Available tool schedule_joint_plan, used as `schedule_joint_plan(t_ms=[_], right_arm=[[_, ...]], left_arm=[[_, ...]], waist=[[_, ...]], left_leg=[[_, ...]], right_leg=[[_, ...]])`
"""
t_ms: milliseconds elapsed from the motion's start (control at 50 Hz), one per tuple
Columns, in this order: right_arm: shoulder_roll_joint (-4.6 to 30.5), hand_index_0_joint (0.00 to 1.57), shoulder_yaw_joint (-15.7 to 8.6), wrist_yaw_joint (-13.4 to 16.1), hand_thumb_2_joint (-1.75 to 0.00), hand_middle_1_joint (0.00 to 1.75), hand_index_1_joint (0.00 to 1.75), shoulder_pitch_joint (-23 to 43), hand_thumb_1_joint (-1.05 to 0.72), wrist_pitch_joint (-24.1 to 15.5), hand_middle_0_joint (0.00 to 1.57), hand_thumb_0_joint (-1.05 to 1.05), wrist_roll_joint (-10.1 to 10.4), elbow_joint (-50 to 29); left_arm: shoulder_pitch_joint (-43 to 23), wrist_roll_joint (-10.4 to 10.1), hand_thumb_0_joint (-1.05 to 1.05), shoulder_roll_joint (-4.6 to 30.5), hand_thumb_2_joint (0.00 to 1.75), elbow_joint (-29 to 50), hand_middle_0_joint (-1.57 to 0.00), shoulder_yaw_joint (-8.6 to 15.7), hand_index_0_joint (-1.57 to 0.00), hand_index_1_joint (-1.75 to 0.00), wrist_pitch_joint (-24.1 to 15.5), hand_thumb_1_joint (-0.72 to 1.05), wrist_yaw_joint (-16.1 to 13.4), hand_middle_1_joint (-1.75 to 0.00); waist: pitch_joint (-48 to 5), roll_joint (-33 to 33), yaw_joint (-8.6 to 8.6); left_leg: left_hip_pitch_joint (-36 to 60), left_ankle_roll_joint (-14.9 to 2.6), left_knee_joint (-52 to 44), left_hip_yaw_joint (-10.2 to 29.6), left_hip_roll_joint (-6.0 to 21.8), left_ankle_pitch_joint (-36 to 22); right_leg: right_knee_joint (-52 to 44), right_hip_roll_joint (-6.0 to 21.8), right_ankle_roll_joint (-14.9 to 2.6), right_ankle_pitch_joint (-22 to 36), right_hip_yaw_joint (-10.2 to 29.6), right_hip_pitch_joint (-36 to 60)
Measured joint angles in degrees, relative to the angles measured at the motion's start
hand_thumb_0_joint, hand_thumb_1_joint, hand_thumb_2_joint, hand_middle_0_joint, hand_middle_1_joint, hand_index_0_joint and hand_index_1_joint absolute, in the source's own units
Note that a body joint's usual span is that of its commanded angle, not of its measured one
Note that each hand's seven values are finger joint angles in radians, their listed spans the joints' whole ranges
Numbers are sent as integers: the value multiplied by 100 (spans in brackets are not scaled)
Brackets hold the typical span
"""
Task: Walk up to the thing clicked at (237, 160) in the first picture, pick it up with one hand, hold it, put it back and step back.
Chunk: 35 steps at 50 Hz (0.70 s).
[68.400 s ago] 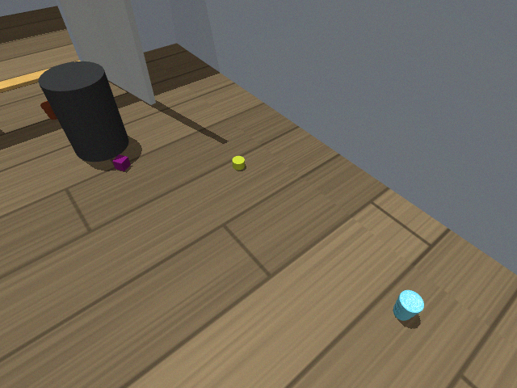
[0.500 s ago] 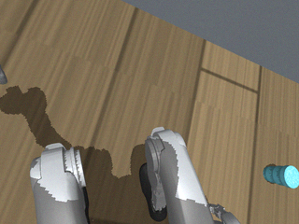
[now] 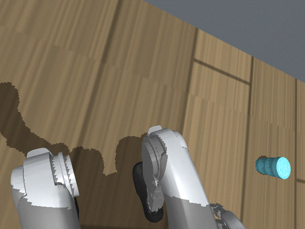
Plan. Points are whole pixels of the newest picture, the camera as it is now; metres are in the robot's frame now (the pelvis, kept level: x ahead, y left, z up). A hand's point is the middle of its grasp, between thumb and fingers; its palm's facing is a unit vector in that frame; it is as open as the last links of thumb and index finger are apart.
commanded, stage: rest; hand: left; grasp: from above
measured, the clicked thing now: out of the picture +0.46 +0.38 -0.23
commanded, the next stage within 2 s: open in 1.20 s
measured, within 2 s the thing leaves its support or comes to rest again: rests again in 1.22 s
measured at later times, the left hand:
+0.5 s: hand out of the picture +0.45 +0.34 -0.23, palm faces -0.42 -0.15 -0.89, open 6.3 cm
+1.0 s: hand out of the picture +0.46 +0.34 -0.25, palm faces -0.42 -0.15 -0.89, open 6.2 cm
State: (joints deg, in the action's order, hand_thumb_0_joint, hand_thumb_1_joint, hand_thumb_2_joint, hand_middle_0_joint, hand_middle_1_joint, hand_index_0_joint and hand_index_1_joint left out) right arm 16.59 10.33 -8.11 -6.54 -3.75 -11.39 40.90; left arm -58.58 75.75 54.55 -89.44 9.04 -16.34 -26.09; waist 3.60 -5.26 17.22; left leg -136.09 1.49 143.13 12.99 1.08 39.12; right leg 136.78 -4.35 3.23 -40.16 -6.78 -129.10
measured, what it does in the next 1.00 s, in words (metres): stands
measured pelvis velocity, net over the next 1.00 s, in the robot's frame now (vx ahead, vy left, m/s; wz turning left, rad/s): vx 0.00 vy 0.01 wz -0.06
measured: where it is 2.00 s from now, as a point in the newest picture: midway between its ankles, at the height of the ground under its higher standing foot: (112, 214)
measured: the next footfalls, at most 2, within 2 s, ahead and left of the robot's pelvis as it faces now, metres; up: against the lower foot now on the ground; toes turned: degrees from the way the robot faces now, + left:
none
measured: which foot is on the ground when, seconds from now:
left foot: down 0.00-1.00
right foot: down 0.00-1.00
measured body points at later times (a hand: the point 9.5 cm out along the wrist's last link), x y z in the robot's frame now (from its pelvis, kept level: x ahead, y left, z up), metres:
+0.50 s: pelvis +0.00 +0.00 -0.01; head +0.26 +0.13 +0.34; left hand +0.47 +0.35 -0.18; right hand +0.06 -0.26 -0.07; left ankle +0.07 +0.13 -0.27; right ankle +0.10 -0.12 -0.27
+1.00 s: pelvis +0.00 +0.01 -0.01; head +0.27 +0.14 +0.32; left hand +0.47 +0.35 -0.20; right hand +0.06 -0.25 -0.06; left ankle +0.07 +0.13 -0.27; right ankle +0.10 -0.12 -0.27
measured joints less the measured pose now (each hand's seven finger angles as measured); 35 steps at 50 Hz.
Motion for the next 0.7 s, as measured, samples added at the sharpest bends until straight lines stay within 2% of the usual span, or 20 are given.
schedule_joint_plan(t_ms=[120, 260, 380, 640, 700], right_arm=[[-11, 20, 109, -31, -89, 30, 30, 38, -90, -97, 20, 0, -69, -3], [-22, 20, 249, -68, -89, 30, 30, 94, -90, -209, 20, 0, -126, -63], [8, 20, 364, -91, -89, 30, 30, 123, -90, -256, 20, 0, -179, -131], [106, 20, 539, -147, -89, 30, 30, 190, -90, -408, 20, 0, -260, -197], [111, 20, 596, -164, -89, 30, 30, 195, -90, -459, 20, 0, -273, -224]], left_arm=[[-83, -67, -5, 115, 30, -215, -62, -16, -104, -60, 135, 31, -171, -52], [-72, -199, -6, 188, 30, -309, -63, 0, -104, -58, 229, 31, -191, -51], [-29, -175, -7, 277, 29, -337, -64, 69, -106, -56, 183, 31, -264, -49], [-158, -139, -9, 442, 28, -688, -66, -218, -108, -53, 224, 31, -485, -48], [-179, -151, -9, 488, 27, -721, -66, -202, -108, -52, 223, 31, -521, -47]], waist=[[68, -23, 83], [201, -84, 157], [261, -180, 210], [311, -267, 279], [348, -295, 300]], left_leg=[[-4, -8, 69, 42, 31, 73], [27, -23, 116, 99, 52, 110], [54, -21, 169, 165, 45, 106], [41, -96, 258, 221, 49, 89], [48, -105, 267, 237, 49, 95]], right_leg=[[24, -38, 35, -25, -26, -9], [11, -72, 56, -22, -69, 38], [17, -86, 62, 2, -121, 88], [7, -119, 60, 36, -172, 148], [-3, -123, 72, 35, -185, 170]])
